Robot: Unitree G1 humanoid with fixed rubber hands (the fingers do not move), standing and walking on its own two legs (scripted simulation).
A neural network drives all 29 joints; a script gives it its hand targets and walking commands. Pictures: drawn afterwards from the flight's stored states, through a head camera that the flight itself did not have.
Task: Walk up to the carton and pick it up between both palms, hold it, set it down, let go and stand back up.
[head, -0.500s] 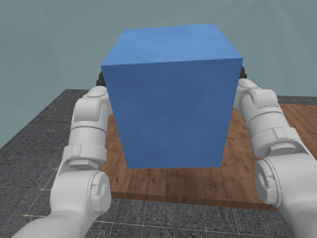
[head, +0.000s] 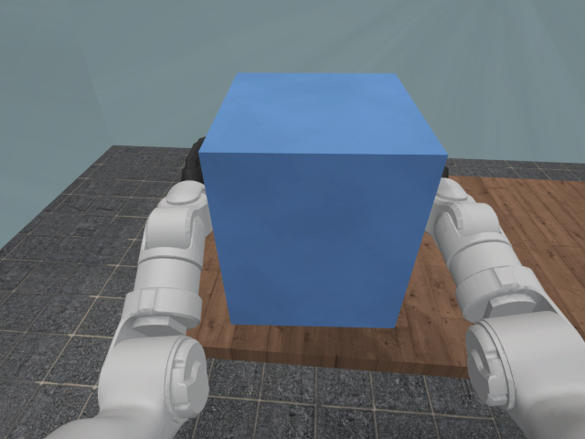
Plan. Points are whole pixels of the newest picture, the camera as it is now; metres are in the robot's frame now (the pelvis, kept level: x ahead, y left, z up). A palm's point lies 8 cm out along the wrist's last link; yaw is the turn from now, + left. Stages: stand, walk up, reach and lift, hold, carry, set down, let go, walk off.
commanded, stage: set down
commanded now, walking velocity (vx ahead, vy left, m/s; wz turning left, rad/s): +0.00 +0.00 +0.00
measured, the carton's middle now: (313, 197) +0.41 +0.00 +0.20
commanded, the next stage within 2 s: none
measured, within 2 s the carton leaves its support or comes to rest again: rests again in 1.88 s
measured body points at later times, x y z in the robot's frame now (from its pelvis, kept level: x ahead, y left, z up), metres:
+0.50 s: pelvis +0.00 +0.00 +0.00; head -0.02 +0.01 +0.45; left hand +0.42 +0.16 +0.18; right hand +0.43 -0.16 +0.18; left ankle +0.04 +0.16 -0.74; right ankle +0.00 -0.13 -0.74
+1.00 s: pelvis +0.01 +0.00 +0.00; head -0.01 +0.00 +0.45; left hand +0.42 +0.15 +0.15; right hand +0.44 -0.17 +0.15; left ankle +0.04 +0.16 -0.74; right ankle +0.00 -0.13 -0.74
